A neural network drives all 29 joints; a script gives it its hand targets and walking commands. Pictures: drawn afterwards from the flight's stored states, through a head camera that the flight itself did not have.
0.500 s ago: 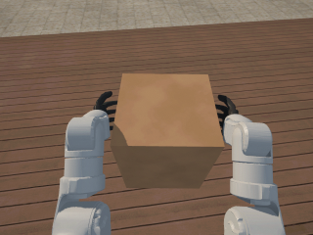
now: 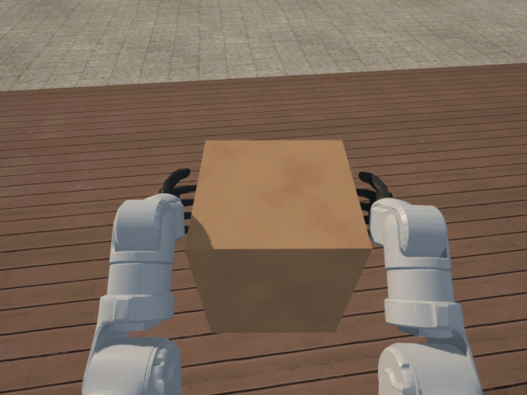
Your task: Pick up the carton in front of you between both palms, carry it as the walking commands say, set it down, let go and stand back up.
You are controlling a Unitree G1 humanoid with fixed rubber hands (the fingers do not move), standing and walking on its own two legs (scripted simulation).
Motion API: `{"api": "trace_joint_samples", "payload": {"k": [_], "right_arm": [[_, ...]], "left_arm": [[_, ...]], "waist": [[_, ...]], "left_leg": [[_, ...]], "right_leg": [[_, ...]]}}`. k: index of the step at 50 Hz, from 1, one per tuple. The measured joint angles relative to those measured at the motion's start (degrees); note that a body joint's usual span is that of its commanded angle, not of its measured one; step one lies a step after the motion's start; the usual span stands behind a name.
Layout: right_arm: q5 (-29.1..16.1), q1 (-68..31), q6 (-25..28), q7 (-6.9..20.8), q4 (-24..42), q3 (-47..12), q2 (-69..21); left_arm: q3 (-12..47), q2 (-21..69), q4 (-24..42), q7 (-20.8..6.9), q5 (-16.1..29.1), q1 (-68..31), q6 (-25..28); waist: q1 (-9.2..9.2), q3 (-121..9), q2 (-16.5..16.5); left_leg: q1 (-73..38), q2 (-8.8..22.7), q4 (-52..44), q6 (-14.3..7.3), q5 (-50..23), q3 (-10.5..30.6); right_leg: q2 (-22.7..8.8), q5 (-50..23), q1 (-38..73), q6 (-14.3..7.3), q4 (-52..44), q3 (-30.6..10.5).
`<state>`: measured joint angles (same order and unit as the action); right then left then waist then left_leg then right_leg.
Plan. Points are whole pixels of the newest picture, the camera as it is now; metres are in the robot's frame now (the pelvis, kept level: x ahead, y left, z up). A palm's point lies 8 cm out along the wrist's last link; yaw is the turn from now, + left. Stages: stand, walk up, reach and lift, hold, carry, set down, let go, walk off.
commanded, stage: carry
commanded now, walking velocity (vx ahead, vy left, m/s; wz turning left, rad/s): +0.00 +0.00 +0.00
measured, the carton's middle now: (273, 241) +0.36 +0.00 +0.05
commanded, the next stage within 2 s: none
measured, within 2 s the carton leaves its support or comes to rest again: neither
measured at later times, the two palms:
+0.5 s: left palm (162, 229) +0.32 +0.16 +0.13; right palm (386, 233) +0.31 -0.14 +0.13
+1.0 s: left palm (155, 236) +0.31 +0.16 +0.13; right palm (381, 241) +0.30 -0.14 +0.13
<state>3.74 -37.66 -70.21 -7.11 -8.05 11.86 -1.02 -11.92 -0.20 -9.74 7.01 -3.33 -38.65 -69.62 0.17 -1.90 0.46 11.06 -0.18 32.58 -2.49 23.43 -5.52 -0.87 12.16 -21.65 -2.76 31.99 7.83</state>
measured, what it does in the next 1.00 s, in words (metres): stands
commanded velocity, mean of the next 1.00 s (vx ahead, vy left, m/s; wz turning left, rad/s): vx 0.00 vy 0.00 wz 0.00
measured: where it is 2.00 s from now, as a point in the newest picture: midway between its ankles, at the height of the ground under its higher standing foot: outside the picture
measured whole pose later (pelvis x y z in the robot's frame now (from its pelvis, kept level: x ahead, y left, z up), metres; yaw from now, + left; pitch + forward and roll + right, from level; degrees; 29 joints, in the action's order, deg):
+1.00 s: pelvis -0.04 +0.01 +0.00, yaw +0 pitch +1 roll +0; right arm 3.4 -38.7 -70.5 -7.1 -11.5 11.5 -0.4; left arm -11.8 -0.8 -12.9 7.0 -3.3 -39.6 -70.1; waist -0.1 -3.0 0.1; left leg 15.0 -1.3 33.7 -3.9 20.2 -6.3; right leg -1.9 6.7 -23.8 -2.1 29.3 7.2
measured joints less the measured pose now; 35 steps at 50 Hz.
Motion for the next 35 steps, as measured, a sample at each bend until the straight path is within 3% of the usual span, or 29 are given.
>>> {"api": "trace_joint_samples", "payload": {"k": [16,35], "right_arm": [[-0.52,-0.85,0.0,0.01,-5.01,-0.6,0.85],[-0.43,-1.1,-0.3,0.01,-4.16,-0.52,0.79]], "left_arm": [[0.12,-0.44,-4.38,-0.02,-0.03,-0.43,-0.12],[0.32,-0.78,-3.99,-0.03,0.2,-1.02,-0.39]], "waist": [[-0.1,-2.57,-0.26],[-0.13,-1.58,-0.43]], "left_leg": [[0.92,-0.33,-0.88,-0.21,-2.44,-0.33],[3.2,-0.81,0.54,-0.9,-3.07,-0.59]], "right_leg": [[-0.18,-3.41,-0.07,-0.08,-2.72,-0.21],[-0.76,-4.92,-1.66,0.28,-2.76,-0.42]]}}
